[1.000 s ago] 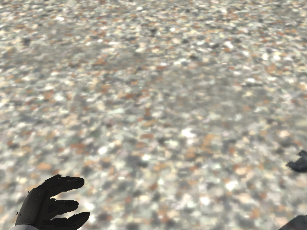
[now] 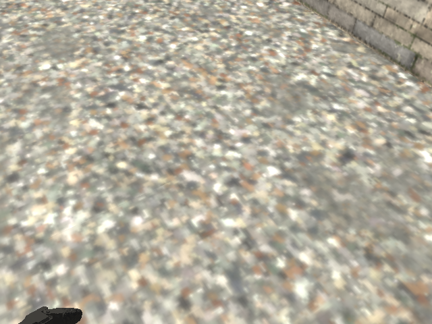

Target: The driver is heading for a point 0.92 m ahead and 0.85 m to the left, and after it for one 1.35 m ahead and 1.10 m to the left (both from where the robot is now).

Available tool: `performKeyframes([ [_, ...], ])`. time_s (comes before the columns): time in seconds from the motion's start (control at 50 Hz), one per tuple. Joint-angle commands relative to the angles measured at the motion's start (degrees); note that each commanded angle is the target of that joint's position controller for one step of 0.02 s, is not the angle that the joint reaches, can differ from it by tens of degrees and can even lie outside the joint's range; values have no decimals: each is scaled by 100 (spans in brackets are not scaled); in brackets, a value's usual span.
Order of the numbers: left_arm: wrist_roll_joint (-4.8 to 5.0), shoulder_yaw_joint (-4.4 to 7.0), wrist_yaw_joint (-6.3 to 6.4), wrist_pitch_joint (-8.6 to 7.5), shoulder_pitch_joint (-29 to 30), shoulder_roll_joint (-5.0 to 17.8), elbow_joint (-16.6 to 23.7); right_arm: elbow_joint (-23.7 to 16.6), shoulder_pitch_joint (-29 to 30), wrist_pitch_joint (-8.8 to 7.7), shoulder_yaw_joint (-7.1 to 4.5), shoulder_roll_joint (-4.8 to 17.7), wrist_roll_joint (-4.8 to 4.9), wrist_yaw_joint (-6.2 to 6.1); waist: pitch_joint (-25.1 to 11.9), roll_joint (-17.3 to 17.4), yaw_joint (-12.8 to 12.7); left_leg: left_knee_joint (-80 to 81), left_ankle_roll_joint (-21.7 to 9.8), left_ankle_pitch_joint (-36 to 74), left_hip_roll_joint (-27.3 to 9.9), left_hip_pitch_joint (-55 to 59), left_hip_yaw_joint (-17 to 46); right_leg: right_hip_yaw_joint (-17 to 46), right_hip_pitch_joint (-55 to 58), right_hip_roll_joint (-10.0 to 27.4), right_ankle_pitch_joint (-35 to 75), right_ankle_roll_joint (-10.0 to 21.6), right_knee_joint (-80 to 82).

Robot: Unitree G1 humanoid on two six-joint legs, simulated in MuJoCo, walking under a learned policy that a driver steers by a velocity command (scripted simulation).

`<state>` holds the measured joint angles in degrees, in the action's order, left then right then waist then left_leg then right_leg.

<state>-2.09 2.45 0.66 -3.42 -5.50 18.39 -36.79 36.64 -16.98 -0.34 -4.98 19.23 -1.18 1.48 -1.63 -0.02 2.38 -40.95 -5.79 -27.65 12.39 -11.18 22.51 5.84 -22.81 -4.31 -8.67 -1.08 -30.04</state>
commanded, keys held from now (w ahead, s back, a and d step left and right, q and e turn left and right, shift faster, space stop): w+q+shift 0.88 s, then w+shift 0.12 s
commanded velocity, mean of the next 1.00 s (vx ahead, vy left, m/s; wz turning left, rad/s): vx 0.95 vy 0.00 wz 0.97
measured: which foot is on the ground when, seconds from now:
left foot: up 0.00-0.48, down 0.50-0.86, up 0.88-1.00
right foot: down 0.00-0.46, up 0.48-0.86, down 0.88-1.00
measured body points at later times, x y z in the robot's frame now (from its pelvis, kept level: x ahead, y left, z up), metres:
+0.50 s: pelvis +0.33 +0.06 -0.03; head +0.36 +0.06 +0.42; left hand +0.11 +0.24 -0.14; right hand +0.65 -0.03 -0.10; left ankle +0.40 +0.11 -0.73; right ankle +0.10 -0.14 -0.67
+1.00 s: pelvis +0.73 +0.30 +0.00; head +0.75 +0.32 +0.45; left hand +0.58 +0.56 -0.10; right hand +1.04 +0.20 -0.11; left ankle +0.57 +0.23 -0.61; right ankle +0.87 +0.24 -0.73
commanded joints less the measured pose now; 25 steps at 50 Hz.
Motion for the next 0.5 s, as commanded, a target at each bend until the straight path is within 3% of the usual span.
performKeyframes([
  [0.02,-80,459,33,-41,-942,1416,192,-661,568,-145,22,522,39,-61,-412,-1103,-671,-2534,156,22,-444,-3776,-969,4444,3284,2743,-4604,658,1949],
  [0.04,3,356,23,-3,-864,990,220,-549,728,-108,-36,760,-77,-28,-161,-494,-656,-2772,184,516,-722,-3711,-1114,3578,2893,2514,-4074,489,1701],
  [0.06,28,294,29,24,-879,821,170,-487,720,-81,-37,709,-125,61,52,-312,-600,-2720,238,841,-899,-3550,-1230,2549,2517,2192,-3237,308,1690],
  [0.1,67,222,71,-4,-1105,714,-38,-419,737,8,4,545,-173,244,310,-579,-575,-2810,321,1305,-1239,-3462,-1499,1281,2194,1712,-2087,161,1902],
  [0.18,77,182,-57,-145,-1602,543,-307,-464,976,78,110,356,-65,340,386,-631,-588,-3329,323,1965,-1488,-3932,-1744,230,2264,1617,-859,92,2057],
  [0.26,50,125,-104,-234,-1937,384,-574,-563,1600,100,167,316,-36,375,850,-525,-640,-2744,296,2531,-1454,-4013,-2102,-781,2125,1461,324,9,2336],
  [0.36,-7,86,22,-242,-2666,410,-1057,-787,2519,69,384,-7,-66,499,1115,-447,-772,-1250,-62,2183,-1316,-3888,-3138,-1697,2976,1474,3177,-187,2144],
  [0.4,-1,88,128,-223,-2538,585,-1072,-754,2397,79,438,-48,-53,458,812,-588,-457,-567,-347,1988,-895,-2694,-3626,-2074,2883,1523,6213,-288,1596],
  [0.42,8,129,213,-181,-2528,779,-1106,-680,2164,101,410,55,-67,422,592,-753,-225,-425,-437,1798,-712,-2191,-3693,-2100,2982,1676,7386,-282,1134],
  [0.44,-9,176,283,-102,-2385,963,-1094,-494,1527,111,333,261,-67,377,257,-869,182,-325,-565,1504,-557,-1473,-3605,-2066,2972,1845,8108,-256,311],
  [0.46,-39,217,313,-20,-2105,1109,-1012,-170,475,100,204,527,-54,316,-183,-931,705,-250,-773,1173,-475,-392,-3355,-1943,2631,2012,8326,-162,-928],
  [0.48,-56,237,254,21,-1732,1180,-846,280,-963,26,3,873,-41,197,-722,-811,1310,284,-1077,1128,-527,1379,-2782,-1819,1585,2008,7277,-23,-2783],
  [0.5,-100,161,93,0,-1645,743,-801,489,-1008,-2,-138,1043,77,25,-677,107,1022,655,-1225,1040,-1032,2585,-1994,-1785,-27,1173,1266,126,-4670],
])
